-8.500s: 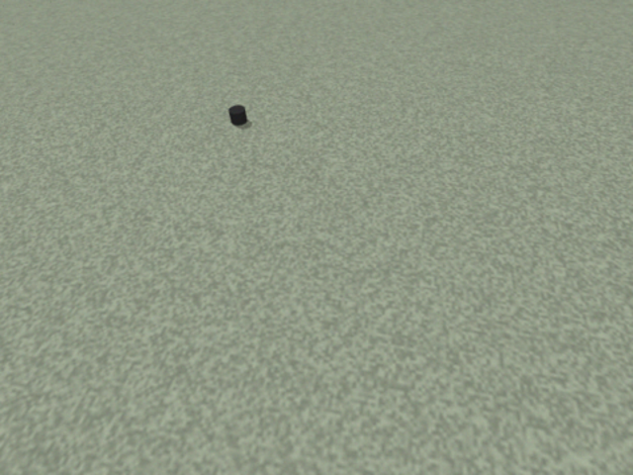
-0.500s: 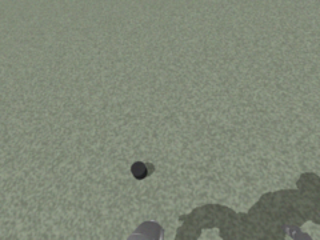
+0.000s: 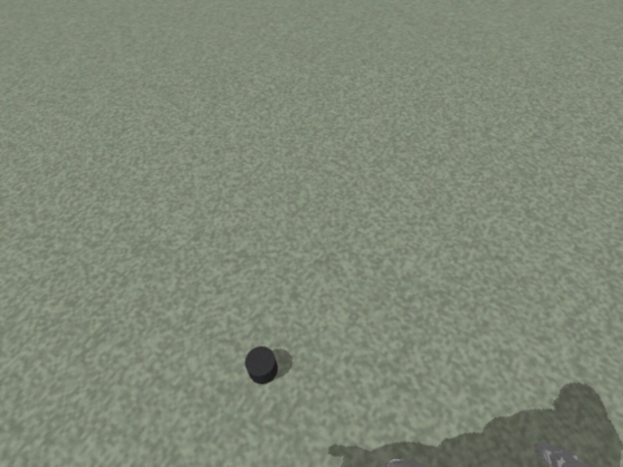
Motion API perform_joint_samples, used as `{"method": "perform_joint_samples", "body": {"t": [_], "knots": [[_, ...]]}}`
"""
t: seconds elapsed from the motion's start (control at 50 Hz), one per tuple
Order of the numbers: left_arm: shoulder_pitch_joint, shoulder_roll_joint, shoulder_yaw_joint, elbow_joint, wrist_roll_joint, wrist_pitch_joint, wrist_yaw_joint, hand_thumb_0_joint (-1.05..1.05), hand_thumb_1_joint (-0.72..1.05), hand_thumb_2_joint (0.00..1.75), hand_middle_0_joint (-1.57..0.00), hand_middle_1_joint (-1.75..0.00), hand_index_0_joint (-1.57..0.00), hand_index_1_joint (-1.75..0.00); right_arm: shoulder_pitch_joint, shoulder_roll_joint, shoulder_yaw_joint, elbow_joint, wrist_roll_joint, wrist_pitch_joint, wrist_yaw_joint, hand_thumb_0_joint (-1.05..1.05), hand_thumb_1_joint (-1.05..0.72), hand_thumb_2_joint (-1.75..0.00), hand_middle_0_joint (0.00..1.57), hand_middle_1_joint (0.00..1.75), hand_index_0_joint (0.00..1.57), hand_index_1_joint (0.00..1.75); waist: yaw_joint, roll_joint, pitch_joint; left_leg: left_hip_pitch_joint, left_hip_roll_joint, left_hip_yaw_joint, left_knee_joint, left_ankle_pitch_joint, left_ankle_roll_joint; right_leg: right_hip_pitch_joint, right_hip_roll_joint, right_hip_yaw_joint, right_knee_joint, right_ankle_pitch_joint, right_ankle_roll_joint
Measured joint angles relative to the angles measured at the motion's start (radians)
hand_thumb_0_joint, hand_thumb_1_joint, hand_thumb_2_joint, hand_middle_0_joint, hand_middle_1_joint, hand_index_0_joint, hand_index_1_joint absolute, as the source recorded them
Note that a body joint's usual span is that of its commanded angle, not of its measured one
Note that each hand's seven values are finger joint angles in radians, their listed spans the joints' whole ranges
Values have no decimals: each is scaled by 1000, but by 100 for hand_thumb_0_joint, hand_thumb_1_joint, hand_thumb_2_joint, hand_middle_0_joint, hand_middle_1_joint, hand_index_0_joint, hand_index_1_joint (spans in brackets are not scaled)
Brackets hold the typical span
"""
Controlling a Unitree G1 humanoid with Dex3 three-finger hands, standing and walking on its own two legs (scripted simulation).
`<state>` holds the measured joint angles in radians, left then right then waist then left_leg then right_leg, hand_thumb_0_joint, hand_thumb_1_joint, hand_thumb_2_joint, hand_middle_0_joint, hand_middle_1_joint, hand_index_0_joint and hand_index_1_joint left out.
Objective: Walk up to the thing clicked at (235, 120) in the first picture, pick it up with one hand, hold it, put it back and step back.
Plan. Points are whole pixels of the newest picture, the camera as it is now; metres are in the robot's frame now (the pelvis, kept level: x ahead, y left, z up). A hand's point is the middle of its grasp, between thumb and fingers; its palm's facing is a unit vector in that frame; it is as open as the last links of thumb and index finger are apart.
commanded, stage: walk up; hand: left
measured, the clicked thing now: (261, 365) +0.51 +0.23 -0.72
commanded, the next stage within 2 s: none
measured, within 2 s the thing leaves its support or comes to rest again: neither
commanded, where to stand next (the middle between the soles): +0.11 +0.02 m, yaw -4 degrees
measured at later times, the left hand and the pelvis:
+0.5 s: hand out of the picture +0.07 +0.30 -0.15, palm faces +0.03 -0.92 -0.38, open 7.4 cm; pelvis -0.03 +0.02 +0.00, yaw +0 degrees
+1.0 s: hand out of the picture +0.07 +0.26 -0.14, palm faces -0.03 -0.94 -0.34, open 7.4 cm; pelvis -0.02 +0.01 +0.01, yaw -2 degrees
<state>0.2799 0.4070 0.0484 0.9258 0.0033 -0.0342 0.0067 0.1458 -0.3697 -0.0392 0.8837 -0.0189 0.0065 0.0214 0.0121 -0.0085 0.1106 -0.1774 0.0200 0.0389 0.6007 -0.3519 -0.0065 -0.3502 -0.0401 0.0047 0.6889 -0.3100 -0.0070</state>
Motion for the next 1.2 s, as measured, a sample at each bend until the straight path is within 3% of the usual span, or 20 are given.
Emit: {"method": "perform_joint_samples", "body": {"t": [0.02,0.06,0.12,0.2,0.26,0.32,0.36,0.38,0.42,0.44,0.52,0.56,0.6,0.64,0.7,0.88,1.08,1.12,1.2], "knots": [[-7,0,0,-1,0,-5,5,1,90,89,-20,-30,-21,-29,-8,-2,0,-2,5,13,-1,1,-90,-90,20,30,20,30,1,4,7,-13,6,6,41,-25,-5,13,3,-6,-47,73,1],[-37,-17,1,4,5,-6,14,1,90,89,-20,-30,-21,-29,-32,-12,-9,-1,17,39,-6,1,-90,-90,20,30,20,30,-6,49,30,-53,38,-13,133,-60,-3,5,31,-25,-29,84,2],[-79,-30,-9,-29,13,-3,20,1,90,89,-20,-30,-21,-29,-57,-16,-19,-12,21,82,-15,1,-90,-90,20,30,20,30,1,54,61,-171,-26,-79,401,-197,10,-30,19,-14,-15,83,-5],[-116,-38,-13,-67,23,7,30,1,90,89,-21,-30,-21,-30,-58,-32,-33,-27,23,87,-11,1,-91,-90,20,30,20,30,1,60,86,-264,-73,-134,618,-169,10,-69,0,9,-57,131,-3],[-133,-39,-9,-75,39,18,32,1,90,89,-21,-30,-21,-30,-17,-45,-32,-7,24,76,-7,0,-91,-90,20,30,20,30,-2,76,64,-215,-44,-142,487,-159,-4,-94,-3,5,-56,137,-3],[-145,-30,-3,-82,44,34,23,1,90,89,-21,-30,-21,-30,38,-44,-24,38,16,60,-6,0,-91,-90,20,30,20,30,-8,77,28,-100,-6,-105,176,-162,-13,-117,-13,-13,-10,113,7],[-153,-5,7,-75,29,50,20,1,90,89,-21,-30,-21,-30,54,-8,-18,80,-4,44,-14,0,-91,-90,20,30,20,30,5,0,36,-40,-46,-59,91,-81,-13,-125,-46,33,54,82,1],[-144,0,12,-65,21,57,22,1,90,89,-20,-30,-21,-30,66,8,-10,91,-14,40,-15,1,-91,-90,20,30,20,30,12,-25,27,-26,-52,-44,86,-78,-11,-128,-35,65,82,18,-5],[-131,-2,14,-26,15,69,21,1,90,89,-20,-30,-21,-30,95,22,5,106,-16,29,-12,1,-91,-90,20,30,20,30,-16,-16,-6,-24,-30,-72,88,-80,-7,-114,16,74,133,-114,-5],[-131,-1,14,-9,11,73,15,1,90,89,-20,-30,-21,-29,104,27,10,113,-16,25,-12,1,-90,-90,20,30,20,30,-26,-13,-14,-21,-19,-88,80,-74,-7,-99,34,71,151,-132,-9],[-121,7,17,14,-3,62,-2,1,90,89,-20,-30,-21,-29,89,31,19,114,-14,3,-16,1,-90,-90,20,30,20,30,-6,-29,-13,-19,5,-74,58,-61,-21,-16,46,45,49,-62,-26],[-126,-6,16,36,1,54,-5,1,90,89,-20,-30,-21,-29,58,14,15,106,-6,-2,-18,1,-90,-90,20,30,20,30,-1,-12,10,-26,25,-68,85,-74,-28,33,58,32,-48,41,-8],[-134,-27,4,54,9,50,-8,1,90,89,-20,-30,-21,-29,30,-3,10,93,4,-4,-25,1,-90,-90,20,30,20,30,-11,20,30,-30,45,-82,96,-74,-30,46,75,16,-69,61,6],[-131,-38,-8,62,11,47,-16,1,90,89,-20,-30,-21,-29,19,-9,8,86,6,-10,-30,1,-90,-90,20,30,20,30,-13,12,16,-31,28,-79,76,-67,-14,32,60,20,-60,55,6],[-123,-55,-22,79,11,57,-27,1,90,89,-20,-30,-21,-29,21,-14,9,93,-1,-23,-27,1,-90,-90,20,30,20,30,-6,-6,-22,-8,2,-64,14,-33,-18,24,35,38,-56,48,9],[-128,-54,-21,125,5,31,-32,1,90,89,-20,-30,-21,-30,14,-1,28,127,-1,-35,-21,1,-90,-90,20,30,20,30,2,3,-68,45,24,-61,-71,-5,-36,67,55,37,-122,68,1],[-179,-60,-23,134,6,32,-32,1,90,89,-20,-30,-21,-29,2,-3,26,156,-1,-36,-19,1,-90,-90,20,30,20,30,-8,17,-61,72,19,-43,-142,25,-26,82,52,54,-177,95,4],[-168,-51,-17,122,13,34,-43,1,90,89,-20,-30,-21,-29,28,-2,21,148,-7,-45,-11,1,-90,-90,20,30,20,30,-10,8,-70,81,15,-36,-133,6,-10,72,51,60,-129,31,-9],[-132,-17,1,110,23,41,-53,1,90,89,-20,-30,-21,-29,99,2,6,129,-17,-63,-3,0,-90,-90,20,30,20,30,-23,-12,-89,119,19,-17,-145,-16,-16,24,41,34,5,-98,-19]]}}
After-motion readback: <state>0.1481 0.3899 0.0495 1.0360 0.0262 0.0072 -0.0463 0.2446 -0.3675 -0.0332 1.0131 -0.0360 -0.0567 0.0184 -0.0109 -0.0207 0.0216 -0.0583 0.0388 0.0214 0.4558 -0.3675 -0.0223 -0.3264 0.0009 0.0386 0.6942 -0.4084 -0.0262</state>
